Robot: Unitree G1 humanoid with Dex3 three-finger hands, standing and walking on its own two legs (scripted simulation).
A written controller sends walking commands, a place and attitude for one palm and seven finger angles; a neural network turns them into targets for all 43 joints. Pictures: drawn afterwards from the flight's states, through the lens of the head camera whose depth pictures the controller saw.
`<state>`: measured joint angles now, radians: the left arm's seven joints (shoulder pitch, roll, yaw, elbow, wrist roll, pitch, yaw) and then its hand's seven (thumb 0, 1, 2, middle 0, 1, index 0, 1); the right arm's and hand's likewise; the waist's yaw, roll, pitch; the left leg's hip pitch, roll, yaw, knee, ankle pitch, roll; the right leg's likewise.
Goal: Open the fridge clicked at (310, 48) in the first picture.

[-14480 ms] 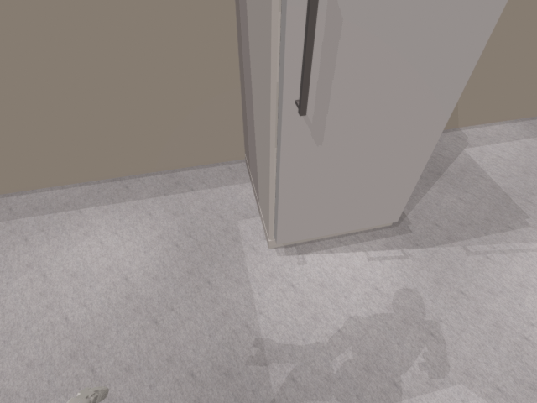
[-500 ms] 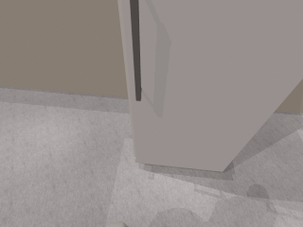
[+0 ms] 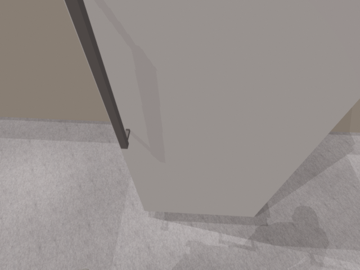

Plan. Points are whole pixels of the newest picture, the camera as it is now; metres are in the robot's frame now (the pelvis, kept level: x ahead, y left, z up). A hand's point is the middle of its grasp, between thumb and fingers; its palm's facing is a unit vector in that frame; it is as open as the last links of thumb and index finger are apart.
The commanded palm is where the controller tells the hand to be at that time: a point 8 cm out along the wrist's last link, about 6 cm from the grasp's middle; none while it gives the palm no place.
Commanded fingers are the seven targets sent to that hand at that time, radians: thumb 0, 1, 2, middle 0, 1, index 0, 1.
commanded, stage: come to a stop and stand still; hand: left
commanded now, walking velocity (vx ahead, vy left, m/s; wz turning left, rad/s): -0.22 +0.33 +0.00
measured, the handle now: (108, 86) +0.42 +0.16 +0.18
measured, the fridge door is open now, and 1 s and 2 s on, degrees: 0 0 0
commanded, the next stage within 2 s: none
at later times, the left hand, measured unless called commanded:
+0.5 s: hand out of the picture +0.02 +0.21 -0.17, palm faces +0.10 -0.97 -0.21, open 7.4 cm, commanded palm none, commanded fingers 0.00 0.90 0.90 -0.20 -0.30 -0.20 -0.30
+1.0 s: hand out of the picture -0.05 +0.16 -0.16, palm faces +0.04 -0.99 -0.15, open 7.3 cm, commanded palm none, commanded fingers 0.00 0.90 0.90 -0.20 -0.30 -0.20 -0.30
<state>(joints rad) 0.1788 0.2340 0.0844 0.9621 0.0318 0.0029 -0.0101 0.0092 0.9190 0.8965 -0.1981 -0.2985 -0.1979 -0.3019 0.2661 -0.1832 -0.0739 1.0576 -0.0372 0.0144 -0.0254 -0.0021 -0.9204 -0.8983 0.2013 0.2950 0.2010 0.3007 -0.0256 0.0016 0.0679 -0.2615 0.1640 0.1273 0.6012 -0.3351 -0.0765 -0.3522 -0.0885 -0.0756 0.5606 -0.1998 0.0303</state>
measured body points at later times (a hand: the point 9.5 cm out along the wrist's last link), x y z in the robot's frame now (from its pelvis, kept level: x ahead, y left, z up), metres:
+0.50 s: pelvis -0.02 +0.01 +0.01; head +0.01 +0.04 +0.46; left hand +0.02 +0.26 -0.15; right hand +0.08 -0.22 -0.13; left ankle +0.00 +0.10 -0.73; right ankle -0.02 -0.13 -0.68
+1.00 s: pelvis -0.05 +0.00 +0.02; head -0.05 +0.01 +0.47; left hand -0.05 +0.21 -0.15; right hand -0.09 -0.22 -0.14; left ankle +0.00 +0.10 -0.73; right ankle -0.06 -0.11 -0.73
